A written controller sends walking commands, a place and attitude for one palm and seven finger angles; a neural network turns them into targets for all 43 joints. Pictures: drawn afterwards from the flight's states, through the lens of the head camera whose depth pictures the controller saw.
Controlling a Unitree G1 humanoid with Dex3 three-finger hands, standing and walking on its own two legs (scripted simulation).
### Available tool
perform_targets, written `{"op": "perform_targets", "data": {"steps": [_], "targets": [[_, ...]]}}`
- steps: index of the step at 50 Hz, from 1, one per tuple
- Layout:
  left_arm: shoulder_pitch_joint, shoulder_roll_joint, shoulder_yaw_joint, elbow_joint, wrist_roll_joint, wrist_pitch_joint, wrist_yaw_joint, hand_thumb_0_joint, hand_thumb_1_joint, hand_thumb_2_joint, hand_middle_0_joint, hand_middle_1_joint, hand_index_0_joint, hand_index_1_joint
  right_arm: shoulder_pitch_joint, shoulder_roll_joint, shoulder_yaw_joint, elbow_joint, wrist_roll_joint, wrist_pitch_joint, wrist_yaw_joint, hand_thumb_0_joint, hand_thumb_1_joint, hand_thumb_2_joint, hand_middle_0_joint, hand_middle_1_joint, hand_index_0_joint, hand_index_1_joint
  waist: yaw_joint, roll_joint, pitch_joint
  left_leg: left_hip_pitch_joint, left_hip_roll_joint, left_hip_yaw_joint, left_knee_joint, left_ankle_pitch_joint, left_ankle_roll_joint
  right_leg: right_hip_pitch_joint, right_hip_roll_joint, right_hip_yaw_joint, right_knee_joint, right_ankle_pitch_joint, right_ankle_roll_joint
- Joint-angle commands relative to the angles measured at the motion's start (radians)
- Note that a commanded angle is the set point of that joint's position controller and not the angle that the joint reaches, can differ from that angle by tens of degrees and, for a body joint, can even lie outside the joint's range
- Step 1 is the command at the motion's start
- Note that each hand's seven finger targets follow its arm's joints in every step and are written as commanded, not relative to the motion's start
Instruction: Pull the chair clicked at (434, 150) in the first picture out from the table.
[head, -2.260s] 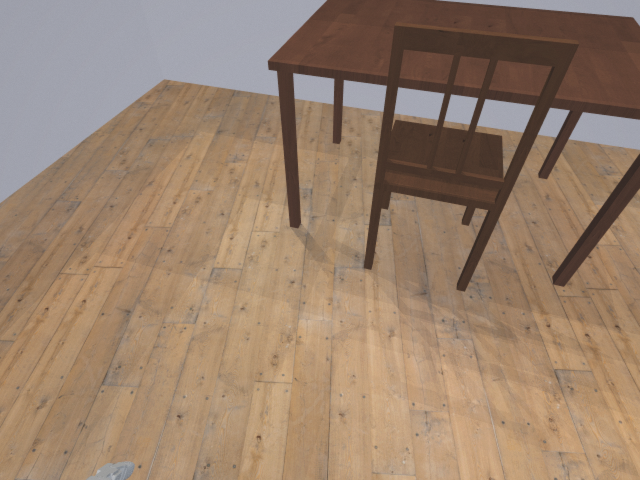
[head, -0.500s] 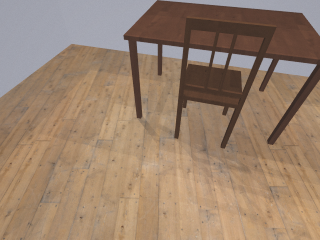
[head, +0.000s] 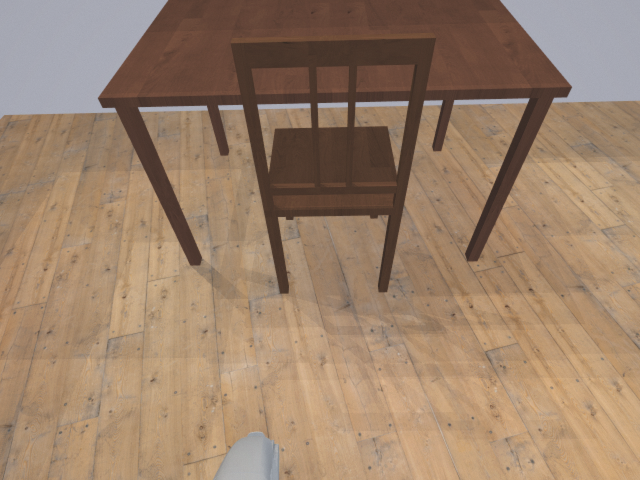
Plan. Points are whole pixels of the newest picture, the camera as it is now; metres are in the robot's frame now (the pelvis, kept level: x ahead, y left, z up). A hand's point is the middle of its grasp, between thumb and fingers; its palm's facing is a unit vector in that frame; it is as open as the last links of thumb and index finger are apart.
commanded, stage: take the last steps up to it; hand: left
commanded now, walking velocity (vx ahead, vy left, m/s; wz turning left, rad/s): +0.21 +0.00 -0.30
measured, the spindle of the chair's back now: (315, 133) +0.87 +0.07 -0.07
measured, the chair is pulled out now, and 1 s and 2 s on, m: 0.00 0.00 0.00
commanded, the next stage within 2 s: come to a stop and stand still in 0.88 s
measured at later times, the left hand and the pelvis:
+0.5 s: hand (194, 409) +0.25 +0.23 -0.17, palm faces +0.01 -0.99 -0.16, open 7.3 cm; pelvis +0.20 +0.05 +0.00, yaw -2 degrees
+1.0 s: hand (253, 313) +0.42 +0.16 -0.16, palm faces +0.09 -0.97 -0.22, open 7.1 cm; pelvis +0.37 -0.02 +0.00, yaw +2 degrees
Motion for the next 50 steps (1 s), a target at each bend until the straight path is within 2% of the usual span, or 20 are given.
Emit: {"op": "perform_targets", "data": {"steps": [1,6,9,10,11,12,13,15,19,25,32,36,37,38,39,40,41,44,45,50], "targets": [[0.087,0.158,0.034,-0.025,-0.004,-0.018,0.027,0.000,0.900,0.900,-0.200,-0.300,-0.200,-0.300,-0.074,-0.041,-0.003,-0.089,0.003,-0.013,0.008,0.000,-0.900,-0.900,0.200,0.300,0.200,0.300,0.020,-0.139,0.063,-0.047,-0.011,0.023,-0.128,0.060,0.009,0.022,-0.236,0.154,-0.110,0.626,-0.090],[0.094,0.167,0.032,-0.009,-0.003,-0.013,0.041,0.000,0.900,0.900,-0.200,-0.300,-0.200,-0.300,-0.086,-0.014,0.010,-0.092,0.007,-0.032,0.006,0.000,-0.900,-0.900,0.200,0.300,0.200,0.300,0.019,-0.155,0.036,0.164,-0.089,0.078,-0.402,0.033,0.060,0.083,-0.233,0.126,-0.032,0.863,-0.061],[0.069,0.174,0.040,-0.009,-0.012,-0.011,0.040,0.000,0.900,0.900,-0.200,-0.300,-0.200,-0.300,0.230,-0.084,-0.010,0.010,-0.005,-0.041,-0.013,0.000,-0.900,-0.900,0.200,0.300,0.200,0.300,-0.111,-0.108,-0.098,0.588,-0.102,0.031,-0.560,0.137,0.115,-0.034,-0.184,0.074,0.326,0.778,-0.015],[0.124,0.130,0.039,-0.013,-0.024,-0.008,0.032,0.000,0.900,0.900,-0.200,-0.300,-0.200,-0.300,0.336,-0.175,-0.031,0.031,-0.019,-0.043,-0.024,0.000,-0.900,-0.900,0.200,0.300,0.200,0.300,-0.129,0.083,-0.212,0.816,0.111,-0.229,-0.566,0.280,0.200,-0.230,-0.078,0.010,0.589,0.381,0.024],[0.167,0.088,0.027,-0.025,-0.031,-0.009,0.023,0.000,0.900,0.900,-0.200,-0.300,-0.200,-0.300,0.383,-0.231,-0.039,0.040,-0.012,-0.038,-0.026,0.000,-0.900,-0.900,0.200,0.300,0.200,0.300,-0.095,0.269,-0.262,0.890,0.338,-0.561,-0.728,0.341,0.320,-0.409,0.024,-0.023,0.913,-0.269,0.039],[0.115,0.116,0.028,-0.046,-0.022,-0.002,0.026,0.000,0.900,0.900,-0.200,-0.300,-0.200,-0.300,0.318,-0.217,-0.033,0.019,0.008,-0.022,-0.027,0.000,-0.900,-0.900,0.200,0.300,0.200,0.300,-0.074,0.136,-0.165,0.740,0.355,-0.613,-0.798,0.142,0.364,-0.447,-0.039,0.043,1.010,-0.283,0.027],[0.065,0.103,0.028,-0.047,-0.015,0.002,0.023,0.000,0.900,0.900,-0.200,-0.300,-0.200,-0.300,0.246,-0.166,-0.027,0.012,0.005,-0.026,-0.032,0.000,-0.900,-0.900,0.200,0.300,0.200,0.300,-0.056,0.093,-0.058,0.622,0.312,-0.559,-0.859,-0.048,0.350,-0.507,-0.075,0.035,1.039,-0.196,0.037],[0.008,0.091,0.035,-0.039,0.002,0.014,0.002,0.000,0.900,0.900,-0.200,-0.300,-0.200,-0.300,0.165,-0.056,0.002,0.005,0.003,-0.044,-0.034,0.000,-0.900,-0.900,0.200,0.300,0.200,0.300,-0.013,0.062,0.070,0.412,0.203,-0.375,-0.904,-0.119,0.275,-0.486,-0.139,0.035,0.967,-0.049,0.050],[0.057,0.042,0.031,-0.020,0.013,0.049,-0.008,0.000,0.900,0.900,-0.200,-0.300,-0.200,-0.300,0.166,-0.024,0.001,0.028,0.006,-0.065,-0.035,0.000,-0.900,-0.900,0.200,0.300,0.200,0.300,0.036,0.048,0.023,0.330,0.105,-0.151,-0.917,0.016,0.233,-0.399,-0.170,-0.012,0.800,0.050,0.079],[-0.113,0.057,0.031,-0.062,0.008,0.052,-0.014,0.000,0.900,0.900,-0.200,-0.300,-0.200,-0.300,0.277,-0.060,-0.003,0.074,0.008,-0.066,-0.039,0.000,-0.900,-0.900,0.200,0.300,0.200,0.300,-0.015,0.037,0.048,0.490,0.122,-0.182,-0.945,0.049,0.267,-0.521,-0.197,-0.031,0.575,0.115,0.107],[-0.280,0.054,0.023,-0.107,0.002,0.039,-0.016,0.000,0.900,0.900,-0.200,-0.300,-0.200,-0.300,0.366,-0.063,-0.006,0.119,-0.001,-0.054,-0.041,0.000,-0.900,-0.900,0.200,0.300,0.200,0.300,-0.070,0.039,0.080,0.576,0.141,-0.192,-0.902,0.095,0.283,-0.485,-0.168,-0.070,0.317,0.048,0.088],[-0.197,0.053,0.027,-0.076,0.002,0.024,-0.012,0.000,0.900,0.900,-0.200,-0.300,-0.200,-0.300,0.352,-0.064,-0.004,0.130,-0.002,-0.045,-0.045,0.000,-0.900,-0.900,0.200,0.300,0.200,0.300,-0.031,0.045,0.021,0.543,0.094,-0.127,-0.750,0.198,0.224,-0.238,-0.106,-0.124,0.124,0.092,0.067],[-0.111,0.080,0.034,-0.044,0.003,0.016,-0.006,0.000,0.900,0.900,-0.200,-0.300,-0.200,-0.300,0.344,-0.044,0.001,0.134,0.003,-0.045,-0.042,0.000,-0.900,-0.900,0.200,0.300,0.200,0.300,0.010,-0.003,-0.020,0.471,0.056,-0.097,-0.643,0.189,0.190,-0.072,-0.101,-0.112,0.063,0.147,0.054],[0.015,0.139,0.048,-0.007,0.007,0.004,0.003,0.000,0.900,0.900,-0.200,-0.300,-0.200,-0.300,0.337,-0.021,0.004,0.125,0.012,-0.050,-0.036,0.000,-0.900,-0.900,0.200,0.300,0.200,0.300,0.063,-0.115,-0.106,0.322,-0.007,-0.035,-0.444,0.104,0.146,0.155,-0.229,0.045,0.045,0.174,0.008],[0.127,0.231,0.070,0.022,0.004,-0.003,0.013,0.000,0.900,0.900,-0.200,-0.300,-0.200,-0.300,0.357,0.031,0.015,0.099,0.015,-0.056,-0.031,0.000,-0.900,-0.900,0.200,0.300,0.200,0.300,0.077,-0.329,-0.175,0.099,-0.133,0.062,-0.181,-0.294,0.097,0.349,-0.468,0.339,-0.025,0.322,-0.087],[0.165,0.241,0.063,0.030,-0.010,0.002,0.016,0.000,0.900,0.900,-0.200,-0.300,-0.200,-0.300,0.302,-0.018,0.008,0.086,0.010,-0.049,-0.036,0.000,-0.900,-0.900,0.200,0.300,0.200,0.300,0.095,-0.223,-0.166,0.066,-0.124,-0.005,0.012,-0.417,0.103,0.281,-0.509,0.374,-0.069,0.415,-0.144],[0.087,0.207,0.060,0.027,-0.010,-0.004,0.017,0.000,0.900,0.900,-0.200,-0.300,-0.200,-0.300,0.298,-0.010,0.002,0.097,0.009,-0.046,-0.033,0.000,-0.900,-0.900,0.200,0.300,0.200,0.300,0.060,-0.239,-0.143,0.067,-0.084,-0.047,0.089,-0.345,0.108,0.207,-0.468,0.311,-0.079,0.409,-0.137],[-0.036,0.092,0.029,-0.005,-0.007,-0.005,0.029,0.000,0.900,0.900,-0.200,-0.300,-0.200,-0.300,0.235,0.036,0.004,0.096,0.003,-0.022,-0.029,0.000,-0.900,-0.900,0.200,0.300,0.200,0.300,0.000,-0.060,0.014,0.092,-0.034,-0.051,0.085,-0.201,0.087,-0.023,-0.385,0.093,-0.113,0.531,-0.104],[-0.034,0.066,0.028,-0.009,-0.003,-0.010,0.031,0.000,0.900,0.900,-0.200,-0.300,-0.200,-0.300,0.244,0.059,0.004,0.095,-0.002,-0.015,-0.029,0.000,-0.900,-0.900,0.200,0.300,0.200,0.300,-0.014,-0.070,0.024,0.109,-0.036,-0.038,0.058,-0.176,0.079,-0.053,-0.361,0.036,-0.109,0.601,-0.093],[-0.047,0.069,0.010,-0.007,-0.001,-0.007,0.038,0.000,0.900,0.900,-0.200,-0.300,-0.200,-0.300,0.199,0.068,0.015,0.073,0.000,0.007,-0.020,0.000,-0.900,-0.900,0.200,0.300,0.200,0.300,-0.030,-0.127,0.015,0.194,-0.043,0.007,-0.190,-0.116,0.055,-0.094,-0.319,-0.059,-0.108,0.717,-0.086]]}}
